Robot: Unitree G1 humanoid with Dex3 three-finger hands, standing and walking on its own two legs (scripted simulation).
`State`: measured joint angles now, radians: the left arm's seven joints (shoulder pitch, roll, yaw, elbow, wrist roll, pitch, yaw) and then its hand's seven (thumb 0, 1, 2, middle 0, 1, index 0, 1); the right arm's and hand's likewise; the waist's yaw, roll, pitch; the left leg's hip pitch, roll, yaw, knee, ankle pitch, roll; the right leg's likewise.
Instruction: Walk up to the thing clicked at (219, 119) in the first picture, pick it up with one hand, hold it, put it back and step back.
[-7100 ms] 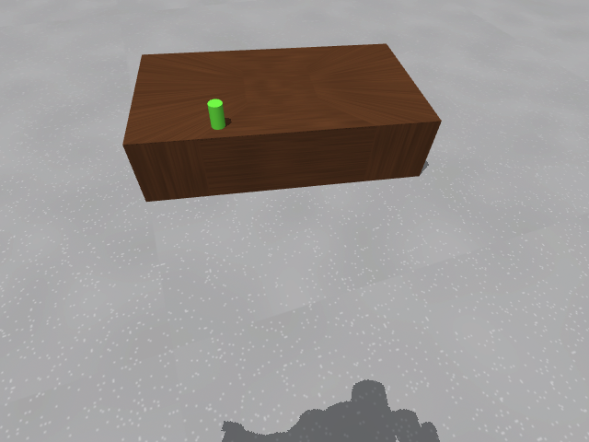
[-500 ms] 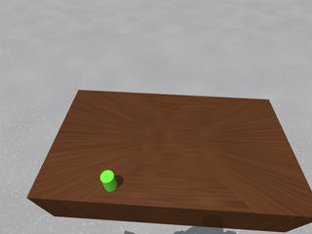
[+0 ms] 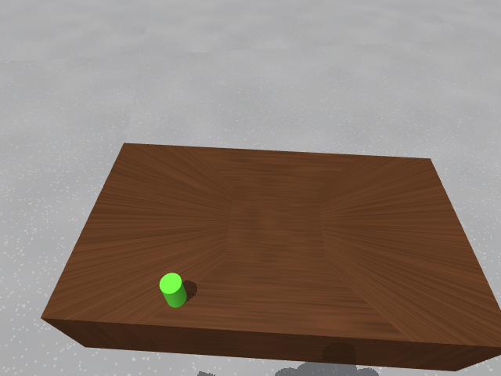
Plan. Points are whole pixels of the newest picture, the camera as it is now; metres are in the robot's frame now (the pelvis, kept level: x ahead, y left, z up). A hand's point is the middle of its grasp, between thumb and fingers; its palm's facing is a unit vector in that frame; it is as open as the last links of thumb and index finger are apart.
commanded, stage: stand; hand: left
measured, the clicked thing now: (173, 290) +0.41 +0.21 -0.40
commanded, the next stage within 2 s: go down in 0.58 s
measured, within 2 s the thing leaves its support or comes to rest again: neither
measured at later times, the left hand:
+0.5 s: hand out of the picture +0.08 +0.25 -0.15, palm faces -0.03 -0.94 -0.35, open 7.4 cm
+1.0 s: hand (103, 363) +0.17 +0.26 -0.15, palm faces +0.02 -0.94 -0.35, open 12.6 cm
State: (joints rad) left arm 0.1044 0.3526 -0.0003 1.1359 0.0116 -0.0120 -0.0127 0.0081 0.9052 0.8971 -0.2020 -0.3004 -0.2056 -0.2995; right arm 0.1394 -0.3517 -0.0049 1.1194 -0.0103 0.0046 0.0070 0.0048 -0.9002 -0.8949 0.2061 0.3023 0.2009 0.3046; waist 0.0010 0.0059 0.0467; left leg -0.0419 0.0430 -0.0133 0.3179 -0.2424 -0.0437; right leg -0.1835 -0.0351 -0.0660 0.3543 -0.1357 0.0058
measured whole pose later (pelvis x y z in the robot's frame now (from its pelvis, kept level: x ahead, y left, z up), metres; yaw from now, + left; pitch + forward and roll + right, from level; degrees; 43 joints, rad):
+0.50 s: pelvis +0.00 +0.00 +0.00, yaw +0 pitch -2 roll +0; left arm 0.10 0.35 0.00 1.13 0.01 -0.01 -0.01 0.01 0.91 0.90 -0.20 -0.30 -0.21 -0.30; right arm 0.13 -0.35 0.00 1.12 -0.01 0.00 0.00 0.00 -0.90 -0.89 0.21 0.30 0.20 0.30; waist 0.00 0.01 0.04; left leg -0.03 0.04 -0.01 0.30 -0.24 -0.04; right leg -0.18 -0.04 -0.06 0.36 -0.14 0.01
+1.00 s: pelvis -0.01 +0.01 -0.01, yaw -1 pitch +5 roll +0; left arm 0.00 0.33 0.15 0.89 0.05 0.11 -0.01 0.01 0.32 0.30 -0.07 -0.06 -0.08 -0.04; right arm 0.23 -0.24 -0.02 0.78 0.03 -0.06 -0.05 0.01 -1.01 -0.92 0.21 0.30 0.20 0.30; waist -0.03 -0.01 0.01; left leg -0.28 0.04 0.00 0.52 -0.33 -0.03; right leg -0.41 -0.04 -0.04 0.50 -0.18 0.01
